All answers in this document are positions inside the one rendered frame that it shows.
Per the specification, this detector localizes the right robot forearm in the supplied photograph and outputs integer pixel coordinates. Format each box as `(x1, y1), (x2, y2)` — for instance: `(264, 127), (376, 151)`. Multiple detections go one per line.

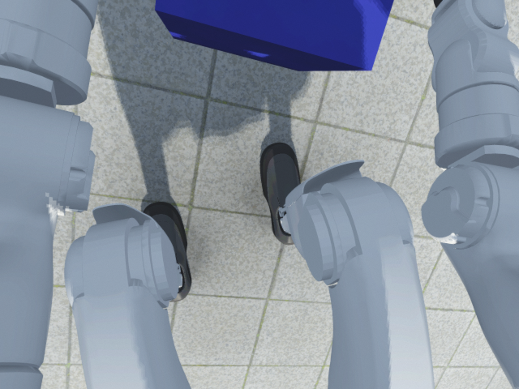
(427, 0), (519, 171)

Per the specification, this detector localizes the carton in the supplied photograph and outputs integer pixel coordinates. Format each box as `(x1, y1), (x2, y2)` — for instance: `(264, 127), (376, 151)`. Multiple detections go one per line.
(155, 0), (394, 71)

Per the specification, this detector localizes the right robot shin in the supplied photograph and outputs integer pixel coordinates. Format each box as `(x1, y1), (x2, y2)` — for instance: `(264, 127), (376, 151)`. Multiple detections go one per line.
(278, 160), (414, 258)

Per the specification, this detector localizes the left robot forearm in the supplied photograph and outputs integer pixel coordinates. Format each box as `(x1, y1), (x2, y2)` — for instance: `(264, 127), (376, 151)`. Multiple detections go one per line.
(0, 0), (98, 108)

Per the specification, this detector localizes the robot shin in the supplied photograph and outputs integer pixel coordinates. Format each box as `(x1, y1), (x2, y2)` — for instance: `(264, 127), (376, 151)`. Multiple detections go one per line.
(278, 160), (414, 258)
(64, 203), (182, 307)

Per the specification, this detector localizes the robot left upper arm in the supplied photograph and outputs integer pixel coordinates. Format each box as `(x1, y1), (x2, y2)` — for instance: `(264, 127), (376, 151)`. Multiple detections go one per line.
(0, 96), (96, 389)

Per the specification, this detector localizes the robot right upper arm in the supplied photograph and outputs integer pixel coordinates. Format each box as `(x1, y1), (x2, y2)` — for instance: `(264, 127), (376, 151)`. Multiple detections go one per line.
(421, 161), (519, 389)

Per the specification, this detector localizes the left robot shin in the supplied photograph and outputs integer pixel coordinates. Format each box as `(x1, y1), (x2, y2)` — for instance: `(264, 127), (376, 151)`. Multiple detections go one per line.
(64, 203), (182, 307)

